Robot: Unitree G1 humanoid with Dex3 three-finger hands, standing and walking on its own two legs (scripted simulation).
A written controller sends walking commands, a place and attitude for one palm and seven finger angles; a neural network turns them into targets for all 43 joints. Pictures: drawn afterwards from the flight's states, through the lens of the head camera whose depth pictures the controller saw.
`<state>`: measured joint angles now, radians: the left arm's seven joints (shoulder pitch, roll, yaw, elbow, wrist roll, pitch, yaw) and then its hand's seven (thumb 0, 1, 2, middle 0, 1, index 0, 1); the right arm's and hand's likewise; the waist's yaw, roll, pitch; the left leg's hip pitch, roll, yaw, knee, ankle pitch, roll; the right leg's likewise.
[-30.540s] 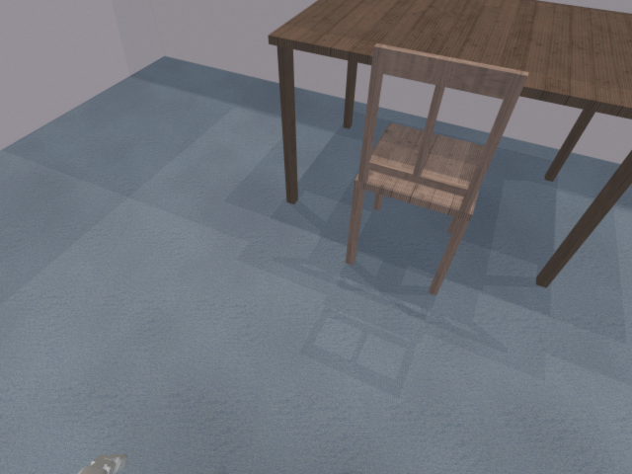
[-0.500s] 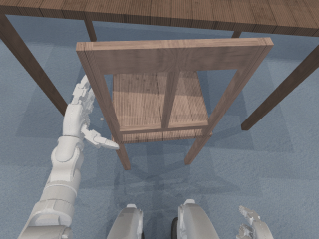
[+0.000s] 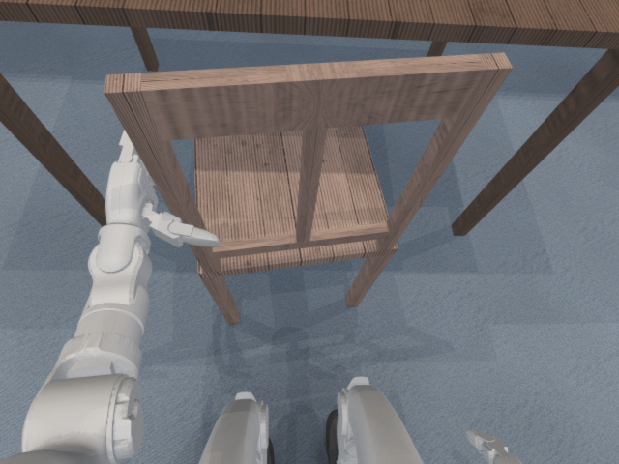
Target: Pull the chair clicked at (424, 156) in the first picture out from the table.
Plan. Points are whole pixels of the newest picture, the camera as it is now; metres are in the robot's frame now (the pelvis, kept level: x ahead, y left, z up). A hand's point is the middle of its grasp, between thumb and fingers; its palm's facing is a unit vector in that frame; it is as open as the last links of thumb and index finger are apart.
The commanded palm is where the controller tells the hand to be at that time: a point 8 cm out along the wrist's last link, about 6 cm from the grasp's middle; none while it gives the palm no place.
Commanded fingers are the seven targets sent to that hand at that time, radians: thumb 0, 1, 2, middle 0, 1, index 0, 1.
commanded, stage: push the fingers through the gap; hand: left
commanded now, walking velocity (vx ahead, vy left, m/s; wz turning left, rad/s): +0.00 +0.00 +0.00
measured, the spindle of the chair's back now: (307, 193) +0.46 -0.01 +0.01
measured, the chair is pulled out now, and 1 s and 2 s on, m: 0.05 0.03 0.01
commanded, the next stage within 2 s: hook a spindle and tug to test in 0.76 s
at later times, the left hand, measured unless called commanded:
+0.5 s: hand (175, 175) +0.48 +0.17 +0.02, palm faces +0.00 -1.00 -0.03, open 17.2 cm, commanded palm +0.46 +0.20 +0.03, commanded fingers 0.00 -0.50 0.30 -0.06 -0.08 -0.06 -0.08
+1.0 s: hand (179, 173) +0.48 +0.16 +0.02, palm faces +0.00 -1.00 -0.03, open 17.0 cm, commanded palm +0.46 +0.19 +0.03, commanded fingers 0.00 -0.50 0.30 -0.20 -0.52 -0.20 -0.52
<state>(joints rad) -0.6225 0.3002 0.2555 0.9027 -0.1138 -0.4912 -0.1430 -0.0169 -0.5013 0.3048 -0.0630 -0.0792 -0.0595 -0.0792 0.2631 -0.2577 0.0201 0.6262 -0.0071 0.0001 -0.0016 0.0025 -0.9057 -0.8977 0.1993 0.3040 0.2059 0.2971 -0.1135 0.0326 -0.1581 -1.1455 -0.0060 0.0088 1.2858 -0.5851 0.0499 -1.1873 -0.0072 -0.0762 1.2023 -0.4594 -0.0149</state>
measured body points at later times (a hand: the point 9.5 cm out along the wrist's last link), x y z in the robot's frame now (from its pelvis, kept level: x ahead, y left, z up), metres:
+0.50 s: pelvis -0.01 +0.00 -0.01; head +0.14 +0.03 +0.42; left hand +0.47 +0.22 +0.03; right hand +0.05 -0.26 -0.12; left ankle +0.01 +0.09 -0.62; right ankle +0.05 -0.12 -0.62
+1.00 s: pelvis +0.00 +0.01 +0.00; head +0.15 +0.03 +0.42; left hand +0.48 +0.22 +0.02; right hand +0.05 -0.26 -0.12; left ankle +0.01 +0.09 -0.62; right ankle +0.05 -0.12 -0.62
